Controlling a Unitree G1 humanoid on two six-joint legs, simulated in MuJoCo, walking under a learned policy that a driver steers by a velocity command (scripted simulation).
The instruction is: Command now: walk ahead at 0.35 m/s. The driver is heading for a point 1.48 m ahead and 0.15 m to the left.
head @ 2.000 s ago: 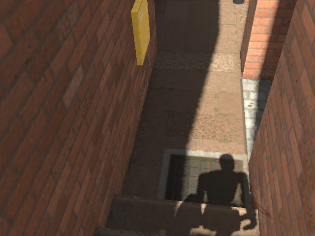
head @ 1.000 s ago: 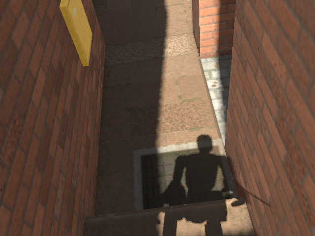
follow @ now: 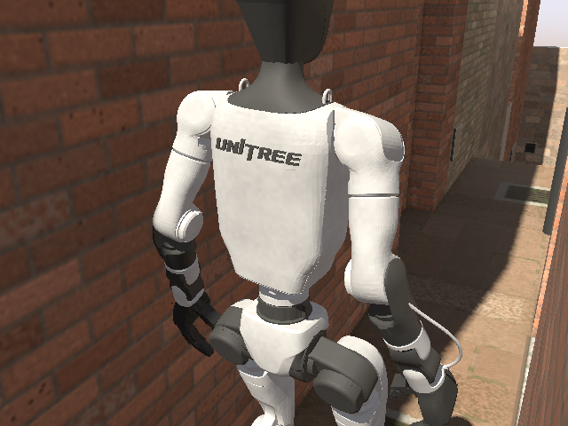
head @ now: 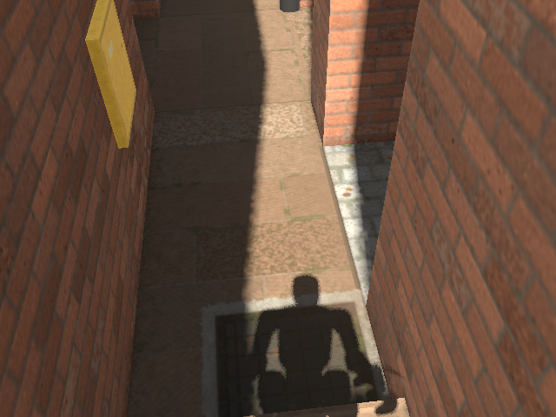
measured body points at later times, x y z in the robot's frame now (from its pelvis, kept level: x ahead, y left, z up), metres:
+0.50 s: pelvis +0.24 +0.10 -0.19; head +0.25 +0.13 +0.26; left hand +0.29 +0.35 -0.34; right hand +0.26 -0.16 -0.31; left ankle +0.24 +0.18 -0.90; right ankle +0.16 -0.08 -0.68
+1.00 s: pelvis +0.55 +0.08 -0.34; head +0.57 +0.08 +0.11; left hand +0.67 +0.31 -0.47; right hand +0.46 -0.15 -0.49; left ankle +0.38 +0.21 -0.83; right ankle +0.57 +0.02 -1.07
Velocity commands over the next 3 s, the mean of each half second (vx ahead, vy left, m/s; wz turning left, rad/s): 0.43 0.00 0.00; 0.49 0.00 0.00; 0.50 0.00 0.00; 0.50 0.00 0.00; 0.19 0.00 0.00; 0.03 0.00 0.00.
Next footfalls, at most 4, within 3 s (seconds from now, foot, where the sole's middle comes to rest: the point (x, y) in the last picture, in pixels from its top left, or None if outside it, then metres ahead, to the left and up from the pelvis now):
0.38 left None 0.28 0.18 -0.93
0.90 right None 0.61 0.02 -1.11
1.44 left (234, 353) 1.01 0.23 -1.28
1.90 right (267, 283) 1.33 0.11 -1.28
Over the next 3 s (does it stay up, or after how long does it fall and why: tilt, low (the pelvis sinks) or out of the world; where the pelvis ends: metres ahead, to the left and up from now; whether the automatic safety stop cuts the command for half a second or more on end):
stays up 1.48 0.13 -0.50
